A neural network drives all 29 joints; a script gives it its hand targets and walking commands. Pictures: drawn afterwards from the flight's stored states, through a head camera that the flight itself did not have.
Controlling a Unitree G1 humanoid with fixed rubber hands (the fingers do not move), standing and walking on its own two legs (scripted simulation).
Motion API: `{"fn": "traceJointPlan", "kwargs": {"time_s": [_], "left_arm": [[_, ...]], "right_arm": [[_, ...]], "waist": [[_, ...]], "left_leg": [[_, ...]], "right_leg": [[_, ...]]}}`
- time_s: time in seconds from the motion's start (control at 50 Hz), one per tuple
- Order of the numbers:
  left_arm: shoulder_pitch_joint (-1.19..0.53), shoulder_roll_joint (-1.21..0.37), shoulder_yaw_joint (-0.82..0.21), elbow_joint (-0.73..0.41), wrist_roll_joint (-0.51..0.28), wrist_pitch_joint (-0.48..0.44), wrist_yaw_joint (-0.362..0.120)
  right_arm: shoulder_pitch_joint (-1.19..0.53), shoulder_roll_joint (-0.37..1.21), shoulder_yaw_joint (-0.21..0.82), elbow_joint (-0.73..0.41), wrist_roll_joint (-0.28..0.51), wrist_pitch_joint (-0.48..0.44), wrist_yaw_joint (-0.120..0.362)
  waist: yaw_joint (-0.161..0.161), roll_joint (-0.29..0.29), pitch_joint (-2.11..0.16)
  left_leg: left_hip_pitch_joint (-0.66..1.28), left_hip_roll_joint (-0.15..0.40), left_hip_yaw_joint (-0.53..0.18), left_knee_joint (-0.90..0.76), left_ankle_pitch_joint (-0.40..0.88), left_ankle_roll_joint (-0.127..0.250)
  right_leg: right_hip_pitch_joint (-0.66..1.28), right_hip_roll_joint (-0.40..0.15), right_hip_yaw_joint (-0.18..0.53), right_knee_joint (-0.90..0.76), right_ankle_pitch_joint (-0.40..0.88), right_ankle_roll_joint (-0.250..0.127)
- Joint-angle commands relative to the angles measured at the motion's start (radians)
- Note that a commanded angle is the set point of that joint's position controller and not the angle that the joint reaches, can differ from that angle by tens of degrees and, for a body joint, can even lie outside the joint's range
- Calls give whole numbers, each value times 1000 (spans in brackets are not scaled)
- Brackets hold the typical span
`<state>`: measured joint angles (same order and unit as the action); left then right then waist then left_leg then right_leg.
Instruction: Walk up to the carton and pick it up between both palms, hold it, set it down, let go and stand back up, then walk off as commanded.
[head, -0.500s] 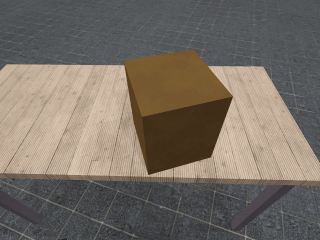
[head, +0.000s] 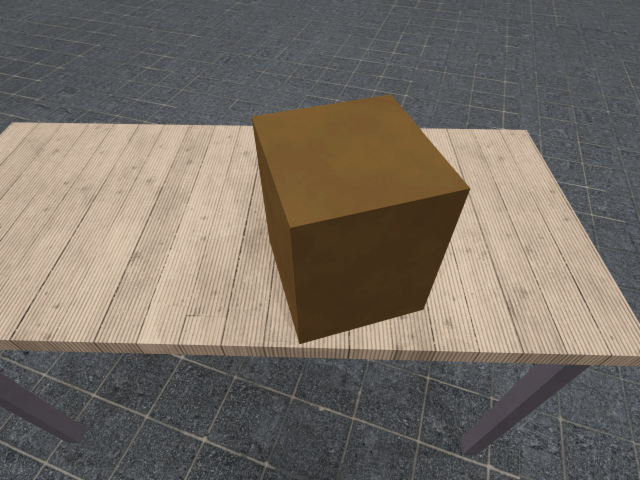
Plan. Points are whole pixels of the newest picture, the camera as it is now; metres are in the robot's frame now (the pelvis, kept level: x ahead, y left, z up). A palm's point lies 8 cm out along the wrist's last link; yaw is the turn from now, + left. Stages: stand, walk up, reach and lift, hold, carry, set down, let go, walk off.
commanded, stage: stand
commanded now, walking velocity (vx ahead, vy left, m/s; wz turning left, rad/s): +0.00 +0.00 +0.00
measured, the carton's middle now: (344, 221) +0.44 -0.01 +0.07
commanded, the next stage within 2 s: walk off in 0.94 s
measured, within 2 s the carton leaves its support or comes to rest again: neither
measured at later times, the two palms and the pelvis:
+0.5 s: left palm out of the picture +0.08 +0.30 -0.12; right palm out of the picture +0.08 -0.29 -0.12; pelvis +0.01 +0.01 +0.00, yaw +0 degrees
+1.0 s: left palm out of the picture +0.09 +0.30 -0.12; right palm out of the picture +0.09 -0.29 -0.12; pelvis +0.02 +0.01 +0.00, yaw +0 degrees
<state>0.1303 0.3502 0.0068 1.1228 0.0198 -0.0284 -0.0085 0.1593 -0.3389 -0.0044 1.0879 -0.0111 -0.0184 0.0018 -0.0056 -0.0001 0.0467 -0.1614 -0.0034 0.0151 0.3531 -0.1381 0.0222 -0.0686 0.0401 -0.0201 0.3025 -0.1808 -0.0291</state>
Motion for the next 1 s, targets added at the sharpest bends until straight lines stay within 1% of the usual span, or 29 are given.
{"fn": "traceJointPlan", "kwargs": {"time_s": [0.0, 0.08, 0.1, 0.12, 0.16, 0.18, 0.24, 0.28, 0.3, 0.32, 0.36, 0.38, 0.4, 0.44, 0.46, 0.56, 0.58, 0.62, 0.64, 0.66, 0.68, 0.72, 0.78, 0.8, 0.82, 0.86, 0.9, 0.92, 0.98], "left_arm": [[-45, 205, 38, -59, -4, -18, 13], [-35, 200, 33, -60, -5, -17, 13], [-37, 195, 31, -55, -2, -19, 13], [-44, 194, 30, -61, -2, -18, 12], [-43, 198, 34, -59, -2, -19, 16], [-48, 215, 36, -56, -4, -17, 14], [-33, 204, 34, -57, -12, -16, 13], [-31, 194, 30, -58, -6, -20, 13], [-31, 192, 33, -62, -5, -22, 14], [-42, 200, 33, -58, -7, -22, 13], [-51, 202, 30, -62, -3, -19, 14], [-31, 206, 35, -56, -6, -21, 16], [-35, 206, 34, -58, -2, -16, 18], [-26, 196, 29, -52, -3, -21, 15], [-35, 201, 34, -52, -2, -20, 16], [-46, 207, 38, -60, -1, -16, 19], [-36, 196, 36, -60, -7, -16, 22], [-34, 198, 32, -58, -9, -16, 19], [-36, 199, 36, -57, -3, -17, 21], [-43, 198, 32, -64, -6, -17, 18], [-50, 192, 29, -61, -6, -17, 18], [-42, 209, 35, -54, -3, -17, 19], [-44, 205, 37, -61, -9, -18, 21], [-36, 208, 36, -66, -9, -16, 19], [-38, 203, 35, -64, -12, -17, 18], [-37, 203, 37, -67, -6, -18, 22], [-32, 200, 36, -63, -7, -18, 24], [-36, 212, 35, -63, -7, -19, 23], [-28, 209, 37, -60, -7, -15, 22]], "right_arm": [[-50, -225, -41, -55, 5, -23, -15], [-52, -220, -39, -53, -2, -21, -14], [-29, -228, -42, -45, 4, -22, -14], [-46, -231, -45, -47, 2, -24, -16], [-45, -225, -44, -48, 1, -23, -12], [-64, -217, -36, -48, 2, -21, -12], [-54, -217, -37, -41, 5, -25, -13], [-49, -214, -38, -43, 0, -24, -11], [-55, -207, -36, -42, -1, -25, -12], [-56, -215, -35, -38, 1, -26, -12], [-55, -211, -36, -36, 0, -26, -14], [-56, -219, -38, -40, -1, -25, -15], [-66, -230, -42, -38, 1, -22, -16], [-49, -217, -37, -33, 2, -25, -13], [-52, -231, -40, -37, 8, -24, -14], [-72, -220, -35, -39, 2, -22, -14], [-67, -227, -37, -35, -3, -19, -15], [-73, -214, -35, -35, 4, -21, -16], [-85, -214, -37, -41, 3, -22, -18], [-80, -215, -30, -40, 7, -21, -16], [-80, -215, -34, -42, 3, -24, -15], [-68, -213, -31, -34, 6, -20, -15], [-100, -219, -35, -35, 6, -23, -15], [-76, -211, -30, -35, 8, -23, -16], [-68, -215, -31, -30, 2, -23, -15], [-82, -232, -36, -31, 6, -22, -19], [-84, -212, -32, -31, 5, -19, -18], [-69, -223, -34, -30, 2, -21, -17], [-83, -224, -35, -29, 3, -19, -17]], "waist": [[8, 23, -35], [6, 8, -34], [-6, -3, -42], [3, -9, -19], [1, 28, -51], [-1, 6, -25], [8, 33, -29], [6, -1, -38], [4, 21, -75], [2, -8, -63], [-8, -7, -43], [5, 26, -38], [1, 35, -64], [3, 4, -57], [-7, 17, -52], [0, 11, -45], [1, 28, -58], [3, 7, -46], [-6, 29, -61], [1, 45, -57], [-6, 6, -45], [-3, -16, -47], [5, 51, -60], [-2, 11, -51], [7, 9, -47], [1, -6, -69], [-3, 6, -90], [-10, -12, -69], [-5, 29, -64]], "left_leg": [[23, 147, -152, -75, 55, 27], [26, 144, -155, -77, 7, 28], [37, 144, -153, -80, 19, 21], [8, 144, -159, -81, 15, 25], [24, 142, -154, -75, 43, 23], [25, 143, -151, -79, 46, 21], [8, 145, -158, -76, 47, 26], [16, 139, -152, -70, 50, 23], [41, 144, -150, -72, 68, 23], [32, 145, -154, -76, 83, 22], [35, 145, -150, -71, 95, 19], [34, 143, -148, -70, 103, 24], [41, 146, -151, -68, 105, 26], [36, 143, -154, -64, 114, 23], [44, 141, -151, -70, 128, 16], [38, 145, -149, -73, 124, 23], [41, 143, -152, -74, 104, 18], [42, 147, -154, -77, 100, 21], [51, 150, -152, -73, 119, 23], [38, 148, -158, -71, 127, 20], [28, 145, -154, -81, 105, 16], [50, 144, -152, -83, 115, 14], [48, 141, -147, -75, 131, 17], [51, 144, -155, -69, 133, 19], [36, 144, -151, -73, 130, 18], [80, 150, -146, -68, 174, 21], [80, 148, -147, -58, 167, 24], [70, 145, -150, -64, 182, 22], [68, 146, -144, -59, 190, 25]], "right_leg": [[-50, -167, 140, -78, -2, -15], [-54, -167, 141, -86, -39, -14], [-64, -163, 139, -83, -34, -16], [-56, -162, 141, -87, -32, -15], [-34, -166, 139, -81, -11, -15], [-61, -166, 140, -82, -13, -11], [-46, -170, 142, -78, -7, -14], [-41, -167, 135, -78, 5, -8], [-28, -169, 138, -71, 27, -12], [-36, -171, 135, -64, 23, -9], [-48, -169, 126, -65, 36, -5], [-42, -168, 136, -71, 34, -7], [-32, -168, 131, -68, 48, -10], [-29, -163, 132, -71, 43, -6], [-29, -169, 124, -68, 60, -7], [-29, -171, 129, -67, 49, -6], [-18, -169, 125, -68, 37, -4], [-34, -168, 125, -74, 26, -4], [-31, -170, 123, -70, 35, -9], [-22, -171, 124, -71, 46, -6], [-25, -173, 127, -73, 44, -7], [-23, -169, 126, -70, 47, -6], [-22, -176, 134, -73, 64, -11], [-22, -177, 131, -80, 63, -8], [-20, -176, 133, -76, 68, -5], [-23, -175, 121, -62, 104, -8], [-3, -176, 127, -74, 127, -2], [-15, -172, 118, -59, 128, 0], [-12, -176, 120, -63, 122, -2]]}}
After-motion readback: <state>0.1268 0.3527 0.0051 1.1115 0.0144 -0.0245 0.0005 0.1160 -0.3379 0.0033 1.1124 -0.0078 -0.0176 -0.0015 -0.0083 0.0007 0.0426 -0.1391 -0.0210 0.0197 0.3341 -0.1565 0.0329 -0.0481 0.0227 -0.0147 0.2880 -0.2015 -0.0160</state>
